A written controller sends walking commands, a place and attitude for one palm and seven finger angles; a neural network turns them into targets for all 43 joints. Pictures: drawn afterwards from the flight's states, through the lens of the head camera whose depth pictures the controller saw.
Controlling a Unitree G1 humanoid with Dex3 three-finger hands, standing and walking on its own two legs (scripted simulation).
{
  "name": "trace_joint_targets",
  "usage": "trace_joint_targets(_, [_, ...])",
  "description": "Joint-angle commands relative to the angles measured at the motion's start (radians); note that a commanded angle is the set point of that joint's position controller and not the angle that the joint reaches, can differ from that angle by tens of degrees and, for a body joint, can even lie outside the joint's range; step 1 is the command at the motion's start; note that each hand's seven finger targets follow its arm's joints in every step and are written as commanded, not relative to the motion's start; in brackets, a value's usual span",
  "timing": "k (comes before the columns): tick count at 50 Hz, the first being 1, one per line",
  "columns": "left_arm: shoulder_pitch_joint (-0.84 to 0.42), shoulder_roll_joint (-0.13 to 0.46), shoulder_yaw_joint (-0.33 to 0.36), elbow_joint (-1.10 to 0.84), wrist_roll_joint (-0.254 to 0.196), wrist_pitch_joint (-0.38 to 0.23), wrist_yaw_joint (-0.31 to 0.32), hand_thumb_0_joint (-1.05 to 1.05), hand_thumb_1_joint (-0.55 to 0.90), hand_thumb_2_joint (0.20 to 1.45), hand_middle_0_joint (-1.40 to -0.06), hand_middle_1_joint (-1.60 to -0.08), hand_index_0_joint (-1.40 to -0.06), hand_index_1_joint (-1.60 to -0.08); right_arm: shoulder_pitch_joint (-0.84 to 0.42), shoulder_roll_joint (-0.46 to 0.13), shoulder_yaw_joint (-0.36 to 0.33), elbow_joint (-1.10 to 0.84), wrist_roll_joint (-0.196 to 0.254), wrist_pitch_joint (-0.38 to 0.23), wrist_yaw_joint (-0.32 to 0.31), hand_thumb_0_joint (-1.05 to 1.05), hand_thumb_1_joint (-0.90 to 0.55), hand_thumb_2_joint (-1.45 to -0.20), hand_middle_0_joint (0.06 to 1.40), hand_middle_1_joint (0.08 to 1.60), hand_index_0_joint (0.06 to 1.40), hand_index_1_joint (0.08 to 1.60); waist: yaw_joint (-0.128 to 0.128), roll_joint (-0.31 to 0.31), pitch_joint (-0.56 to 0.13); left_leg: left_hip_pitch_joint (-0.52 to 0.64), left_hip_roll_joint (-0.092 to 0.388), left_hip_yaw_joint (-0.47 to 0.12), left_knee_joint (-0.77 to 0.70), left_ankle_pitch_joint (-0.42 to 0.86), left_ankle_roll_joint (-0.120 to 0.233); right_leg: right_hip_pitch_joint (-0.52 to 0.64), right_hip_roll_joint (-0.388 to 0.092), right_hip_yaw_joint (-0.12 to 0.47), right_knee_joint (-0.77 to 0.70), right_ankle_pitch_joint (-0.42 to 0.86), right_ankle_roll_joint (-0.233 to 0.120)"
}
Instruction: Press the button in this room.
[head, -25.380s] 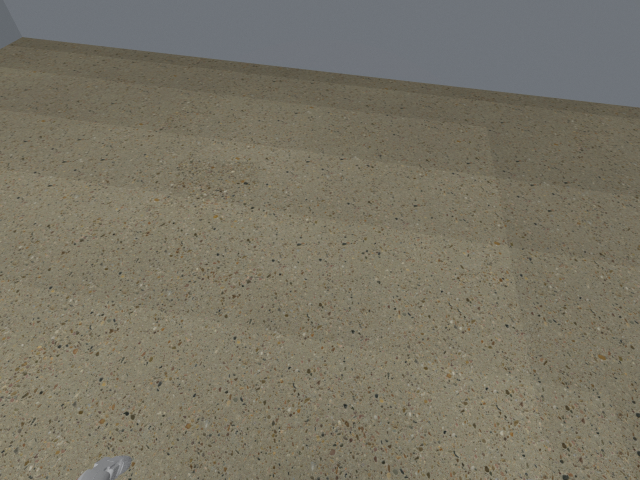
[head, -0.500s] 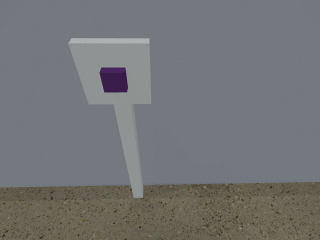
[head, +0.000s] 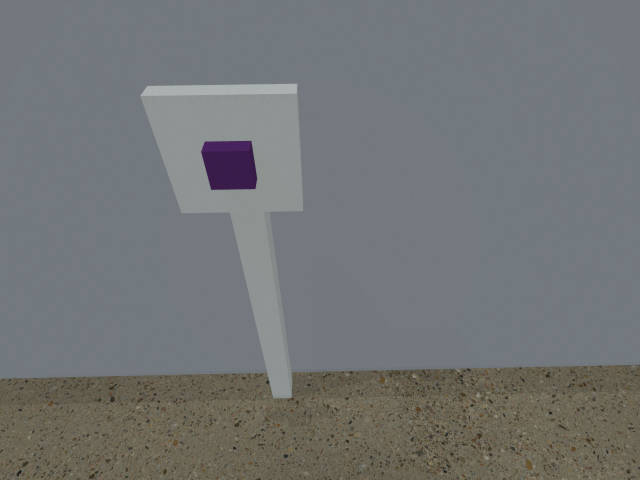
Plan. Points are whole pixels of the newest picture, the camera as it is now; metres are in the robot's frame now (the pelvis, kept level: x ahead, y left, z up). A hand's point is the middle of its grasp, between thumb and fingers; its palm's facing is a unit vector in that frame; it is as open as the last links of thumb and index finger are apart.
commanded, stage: raise the hand and make a fist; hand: left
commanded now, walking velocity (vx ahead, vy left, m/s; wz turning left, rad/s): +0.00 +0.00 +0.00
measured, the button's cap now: (231, 164) +0.50 +0.16 +0.15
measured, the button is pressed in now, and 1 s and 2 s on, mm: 0 0 0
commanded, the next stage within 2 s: none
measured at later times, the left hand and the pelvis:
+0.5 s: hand (195, 476) +0.15 +0.16 -0.04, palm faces +0.11 -0.99 +0.03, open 5.3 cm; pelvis +0.00 +0.00 -0.06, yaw +1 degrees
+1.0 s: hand (132, 386) +0.21 +0.23 +0.06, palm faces +0.20 -0.98 -0.08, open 3.1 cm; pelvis +0.03 +0.02 -0.04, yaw +2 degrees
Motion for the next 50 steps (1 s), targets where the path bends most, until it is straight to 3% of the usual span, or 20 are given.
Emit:
trace_joint_targets(1, [0.030,0.140,0.028,-0.041,0.002,-0.019,0.012,0.000,0.900,0.900,-0.200,-0.300,-0.200,-0.300,0.049,-0.103,-0.012,-0.030,-0.003,-0.012,-0.001,0.000,-0.900,-0.900,0.200,0.300,0.200,0.300,-0.005,-0.022,0.090,-0.092,0.087,-0.100,-0.104,-0.020,0.021,-0.014,-0.124,0.155,-0.124,-0.072,-0.002])
trace_joint_targets(2, [0.031,0.140,0.029,-0.040,0.002,-0.020,0.011,0.000,0.900,0.900,-0.200,-0.300,-0.200,-0.300,0.047,-0.106,-0.012,-0.031,-0.003,-0.013,-0.001,0.000,-0.900,-0.900,0.200,0.300,0.200,0.300,-0.005,-0.022,0.083,-0.088,0.086,-0.100,-0.103,-0.015,0.021,-0.008,-0.126,0.155,-0.125,-0.068,-0.002])
trace_joint_targets(3, [0.118,0.114,0.021,0.001,0.010,-0.034,0.047,0.000,0.900,0.900,-0.200,-0.300,-0.200,-0.300,-0.056,-0.088,0.006,-0.089,-0.003,-0.023,0.010,0.000,-0.900,-0.900,0.200,0.300,0.200,0.300,0.045,-0.104,0.148,-0.165,0.098,-0.033,0.097,-0.018,-0.009,-0.024,-0.179,0.181,-0.079,0.296,0.041])
trace_joint_targets(4, [-0.630,0.305,0.109,-1.508,-0.232,-0.268,0.025,0.000,0.900,0.900,-0.228,-0.330,-0.228,-0.330,-0.085,-0.267,-0.011,-0.469,0.061,-0.167,-0.045,0.000,-0.900,-0.900,0.200,0.300,0.200,0.300,-0.092,0.127,-0.361,0.115,-0.022,-0.060,-0.044,0.076,0.023,0.097,-0.078,0.147,-0.019,0.089,0.027])
trace_joint_targets(5, [-0.206,0.280,0.127,-1.277,-0.152,-0.217,0.076,0.000,0.900,0.900,-0.255,-0.360,-0.255,-0.360,-0.185,-0.179,0.020,-0.412,0.056,-0.256,-0.079,0.000,-0.900,-0.900,0.200,0.300,0.200,0.300,0.015,0.234,-0.275,0.067,-0.016,-0.013,-0.062,0.026,0.029,0.079,-0.028,0.087,0.016,-0.050,-0.008])
trace_joint_targets(6, [-0.159,0.164,0.057,-1.188,-0.170,-0.172,0.124,0.000,0.900,0.900,-0.282,-0.390,-0.282,-0.390,-0.166,-0.197,0.003,-0.364,0.059,-0.285,-0.082,0.000,-0.900,-0.900,0.200,0.300,0.200,0.300,-0.026,0.216,-0.183,-0.038,-0.002,-0.027,-0.056,-0.086,0.003,0.017,-0.028,0.040,0.027,-0.128,0.005])
trace_joint_targets(7, [0.111,-0.020,-0.032,-1.003,-0.168,-0.091,0.119,0.000,0.900,0.900,-0.310,-0.420,-0.310,-0.420,-0.118,-0.143,0.009,-0.360,0.072,-0.288,-0.065,0.000,-0.900,-0.900,0.200,0.300,0.200,0.300,-0.020,0.116,-0.066,-0.091,0.002,-0.058,-0.066,-0.151,0.002,-0.060,-0.018,0.010,0.028,-0.155,0.015])
trace_joint_targets(8, [-0.014,-0.012,-0.049,-1.206,-0.221,-0.126,0.100,0.000,0.900,0.900,-0.337,-0.450,-0.337,-0.450,-0.138,-0.184,0.012,-0.448,0.084,-0.306,-0.062,0.000,-0.900,-0.900,0.200,0.300,0.200,0.300,-0.033,0.084,0.022,-0.127,-0.002,-0.089,-0.051,-0.187,0.004,-0.102,-0.025,0.009,0.028,-0.192,0.025])
trace_joint_targets(10, [0.008,0.019,-0.014,-1.168,-0.196,-0.227,0.078,0.000,0.900,0.900,-0.393,-0.510,-0.393,-0.510,-0.146,-0.195,-0.011,-0.489,0.056,-0.341,-0.061,0.000,-0.900,-0.900,0.200,0.300,0.200,0.300,-0.050,-0.116,0.091,-0.221,-0.021,-0.088,0.043,-0.239,0.008,-0.228,-0.025,0.016,0.024,-0.352,0.037])
trace_joint_targets(13, [0.279,-0.049,0.016,-0.946,-0.224,-0.399,-0.042,0.000,0.900,0.900,-0.475,-0.600,-0.475,-0.600,-0.164,-0.186,-0.043,-0.565,0.025,-0.345,-0.019,0.000,-0.900,-0.900,0.200,0.300,0.200,0.300,0.020,-0.371,0.081,-0.394,-0.032,-0.063,0.218,-0.201,-0.004,-0.352,-0.023,0.032,0.123,-0.475,0.041])
trace_joint_targets(14, [0.345,-0.041,0.041,-0.957,-0.243,-0.473,-0.097,0.000,0.900,0.900,-0.502,-0.630,-0.502,-0.630,-0.183,-0.190,-0.053,-0.594,0.014,-0.340,0.000,0.000,-0.900,-0.900,0.200,0.300,0.200,0.300,0.037,-0.394,0.041,-0.441,-0.036,-0.054,0.267,-0.191,-0.008,-0.346,-0.022,0.046,0.161,-0.468,0.040])
trace_joint_targets(16, [0.464,0.034,0.122,-0.964,-0.255,-0.582,-0.214,0.000,0.900,0.900,-0.558,-0.690,-0.558,-0.690,-0.213,-0.205,-0.076,-0.662,0.012,-0.314,0.049,0.000,-0.900,-0.900,0.200,0.300,0.200,0.300,0.067,-0.267,-0.022,-0.470,-0.053,-0.031,0.341,-0.154,-0.020,-0.291,-0.028,0.077,0.230,-0.359,0.017])
trace_joint_targets(19, [0.449,0.093,0.162,-1.109,-0.231,-0.505,-0.238,0.000,0.900,0.900,-0.640,-0.780,-0.640,-0.780,-0.284,-0.193,-0.066,-0.779,0.034,-0.263,0.051,0.000,-0.900,-0.900,0.200,0.300,0.200,0.300,0.096,-0.047,-0.085,-0.519,-0.077,0.006,0.356,-0.168,0.000,-0.264,-0.041,0.081,0.295,-0.295,0.007])
trace_joint_targets(21, [0.363,0.116,0.163,-1.275,-0.227,-0.458,-0.203,0.000,0.900,0.900,-0.695,-0.840,-0.695,-0.840,-0.268,-0.174,-0.057,-0.808,0.035,-0.231,0.036,0.000,-0.900,-0.900,0.200,0.300,0.200,0.300,0.084,-0.016,-0.127,-0.531,-0.066,0.000,0.370,-0.145,0.010,-0.270,-0.037,0.104,0.318,-0.265,0.010])
trace_joint_targets(25, [0.187,0.132,0.183,-1.591,-0.221,-0.552,-0.105,0.000,0.900,0.900,-0.805,-0.960,-0.805,-0.960,-0.149,-0.135,-0.056,-0.796,0.022,-0.223,0.013,0.000,-0.900,-0.900,0.200,0.300,0.200,0.300,0.028,0.126,-0.280,-0.437,-0.027,-0.051,0.438,0.000,0.023,-0.323,-0.009,0.095,0.397,-0.055,0.006])
trace_joint_targets(31, [0.102,0.058,0.006,-1.575,-0.239,-0.653,-0.237,0.000,0.900,0.900,-0.970,-1.140,-0.970,-1.140,-0.114,-0.180,-0.029,-0.721,0.025,-0.279,0.005,0.000,-0.900,-0.900,0.200,0.300,0.200,0.300,-0.091,0.043,-0.230,-0.418,-0.001,-0.119,0.506,0.044,0.037,-0.458,0.010,0.049,0.428,-0.015,0.015])
trace_joint_targets(37, [0.347,0.175,0.175,-1.389,-0.266,-0.271,-0.331,0.000,0.900,0.900,-1.135,-1.320,-1.135,-1.320,-0.181,-0.178,-0.032,-0.788,0.071,-0.235,-0.025,0.000,-0.900,-0.900,0.200,0.300,0.200,0.300,0.029,-0.110,-0.267,-0.483,-0.027,-0.093,0.399,-0.019,0.031,-0.225,-0.029,0.079,0.308,-0.085,0.035])
trace_joint_targets(41, [0.343,0.202,0.324,-1.554,-0.327,-0.200,-0.218,0.000,0.900,0.900,-1.245,-1.440,-1.245,-1.440,-0.218,-0.124,-0.014,-0.791,0.060,-0.203,-0.039,0.000,-0.900,-0.900,0.200,0.300,0.200,0.300,0.092,-0.091,-0.327,-0.408,-0.019,-0.089,0.352,0.127,0.017,-0.086,-0.021,0.031,0.346,0.139,0.033])
trace_joint_targets(45, [0.311,0.156,0.294,-1.640,-0.319,-0.317,-0.146,0.000,0.900,0.900,-1.300,-1.500,-1.300,-1.500,-0.132,-0.119,-0.017,-0.749,0.051,-0.232,-0.021,0.000,-0.900,-0.900,0.200,0.300,0.200,0.300,0.062,0.004,-0.279,-0.339,-0.004,-0.085,0.335,0.250,0.006,-0.152,-0.002,0.000,0.357,0.229,0.024])
trace_joint_targets(50, [0.206,0.127,0.143,-1.595,-0.283,-0.365,-0.232,0.000,0.900,0.900,-1.300,-1.500,-1.300,-1.500,-0.093,-0.170,-0.014,-0.714,0.056,-0.292,-0.010,0.000,-0.900,-0.900,0.200,0.300,0.200,0.300,-0.019,0.058,-0.209,-0.284,0.006,-0.106,0.333,0.186,0.010,-0.263,-0.003,-0.001,0.312,0.092,0.031])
